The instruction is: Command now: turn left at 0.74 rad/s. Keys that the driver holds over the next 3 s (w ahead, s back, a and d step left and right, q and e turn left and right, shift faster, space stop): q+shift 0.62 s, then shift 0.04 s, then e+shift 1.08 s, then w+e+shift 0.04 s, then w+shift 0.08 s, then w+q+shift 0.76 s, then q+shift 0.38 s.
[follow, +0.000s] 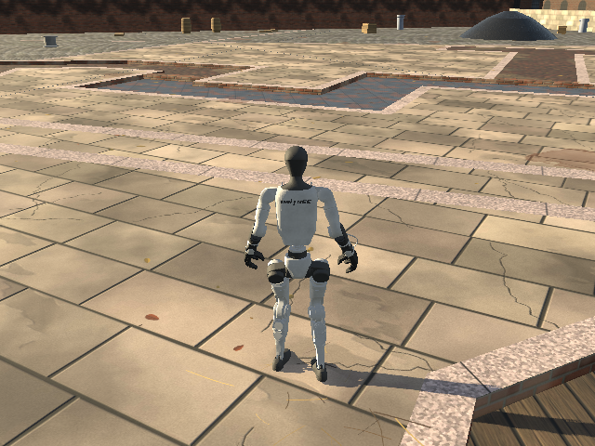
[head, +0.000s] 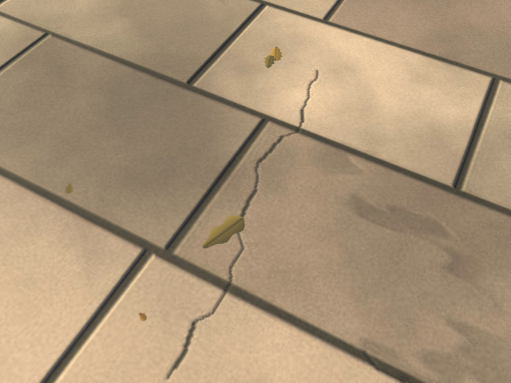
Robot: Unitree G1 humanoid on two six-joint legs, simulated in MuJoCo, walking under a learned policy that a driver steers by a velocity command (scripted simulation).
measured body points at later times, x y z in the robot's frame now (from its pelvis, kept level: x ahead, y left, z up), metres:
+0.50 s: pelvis +0.01 +0.02 +0.00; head +0.04 +0.05 +0.44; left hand -0.02 +0.34 -0.11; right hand +0.31 -0.13 -0.08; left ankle -0.03 +0.14 -0.73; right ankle +0.01 -0.13 -0.74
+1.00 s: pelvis +0.04 +0.05 -0.01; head +0.07 +0.05 +0.44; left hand -0.02 +0.35 -0.10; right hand +0.34 -0.04 -0.10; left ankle -0.03 +0.14 -0.74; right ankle +0.09 -0.05 -0.74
